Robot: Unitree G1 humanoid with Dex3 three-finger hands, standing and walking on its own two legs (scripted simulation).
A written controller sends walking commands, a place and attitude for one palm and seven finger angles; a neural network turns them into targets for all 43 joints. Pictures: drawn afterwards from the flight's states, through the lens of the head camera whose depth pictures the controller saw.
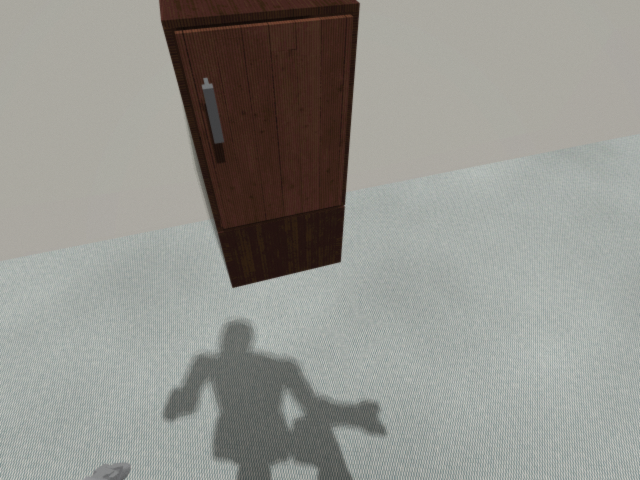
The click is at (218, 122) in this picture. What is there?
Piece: cupboard door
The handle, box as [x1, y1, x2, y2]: [202, 78, 223, 143]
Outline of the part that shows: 203,78 204,83 202,85 214,142 222,142 223,138 213,88 211,83 208,83 207,78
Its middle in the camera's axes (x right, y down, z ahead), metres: -0.27 -0.31 +0.94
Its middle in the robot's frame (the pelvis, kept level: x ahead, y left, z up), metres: +0.90 +0.31 +0.00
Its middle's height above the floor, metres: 0.77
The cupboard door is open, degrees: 0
